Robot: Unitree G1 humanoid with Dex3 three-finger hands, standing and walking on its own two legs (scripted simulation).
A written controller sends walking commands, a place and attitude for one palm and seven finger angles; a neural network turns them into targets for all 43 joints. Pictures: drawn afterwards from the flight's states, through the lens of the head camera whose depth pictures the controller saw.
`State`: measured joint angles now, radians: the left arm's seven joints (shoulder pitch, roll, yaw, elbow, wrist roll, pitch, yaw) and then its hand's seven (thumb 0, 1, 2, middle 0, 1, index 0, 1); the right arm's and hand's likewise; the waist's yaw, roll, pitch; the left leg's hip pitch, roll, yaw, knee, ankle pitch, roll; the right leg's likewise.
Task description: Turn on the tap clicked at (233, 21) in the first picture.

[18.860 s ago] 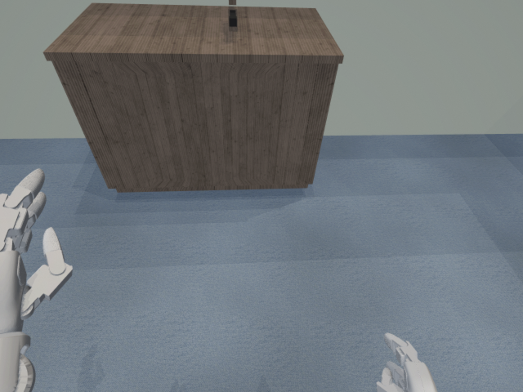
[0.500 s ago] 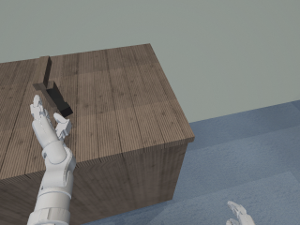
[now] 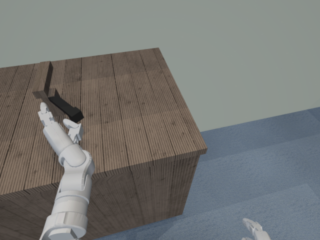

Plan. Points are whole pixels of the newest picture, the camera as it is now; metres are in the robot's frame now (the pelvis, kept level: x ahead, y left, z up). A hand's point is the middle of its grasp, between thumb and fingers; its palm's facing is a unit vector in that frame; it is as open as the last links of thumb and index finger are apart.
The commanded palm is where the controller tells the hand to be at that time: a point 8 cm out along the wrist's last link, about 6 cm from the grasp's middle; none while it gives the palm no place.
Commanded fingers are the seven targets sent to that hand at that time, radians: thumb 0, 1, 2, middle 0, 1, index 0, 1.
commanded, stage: push the lever round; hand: left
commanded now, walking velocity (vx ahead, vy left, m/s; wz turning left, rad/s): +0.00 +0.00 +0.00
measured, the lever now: (75, 115) +0.40 +0.25 +0.09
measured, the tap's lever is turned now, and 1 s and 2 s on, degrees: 37 67 83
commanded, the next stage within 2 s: lift the hand up off the lever in 1.36 s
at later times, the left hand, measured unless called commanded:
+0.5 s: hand (95, 119) +0.40 +0.20 +0.08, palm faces +0.77 -0.63 -0.09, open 7.6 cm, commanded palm +0.35 +0.21 +0.09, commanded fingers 0.00 0.90 0.90 -0.15 -0.15 -0.15 -0.15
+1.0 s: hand (103, 111) +0.43 +0.18 +0.08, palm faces +0.82 -0.56 -0.12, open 8.0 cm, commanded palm +0.38 +0.20 +0.09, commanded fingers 0.00 0.90 0.90 -0.15 -0.15 -0.15 -0.15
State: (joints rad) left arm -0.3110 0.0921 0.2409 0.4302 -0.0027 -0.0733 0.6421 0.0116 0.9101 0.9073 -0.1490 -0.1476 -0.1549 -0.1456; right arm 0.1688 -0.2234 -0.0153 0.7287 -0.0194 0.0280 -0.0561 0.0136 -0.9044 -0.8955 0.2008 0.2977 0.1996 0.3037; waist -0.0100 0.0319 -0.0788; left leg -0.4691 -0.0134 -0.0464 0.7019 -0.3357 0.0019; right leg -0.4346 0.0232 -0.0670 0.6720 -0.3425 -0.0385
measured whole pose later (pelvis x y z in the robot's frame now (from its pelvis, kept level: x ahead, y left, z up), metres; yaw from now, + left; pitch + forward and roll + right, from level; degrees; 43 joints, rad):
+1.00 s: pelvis +0.00 -0.02 -0.01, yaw +1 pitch +10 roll +0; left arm -0.65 0.03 0.33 0.77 0.11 -0.06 0.91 0.01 0.90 0.90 -0.15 -0.15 -0.10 -0.12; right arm 0.20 -0.21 -0.04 0.79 -0.08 0.05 0.01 0.01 -0.91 -0.90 0.20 0.30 0.20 0.30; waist -0.05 0.03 -0.12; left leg -0.56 0.00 -0.07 0.73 -0.34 -0.02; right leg -0.53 0.03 -0.09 0.72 -0.36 -0.06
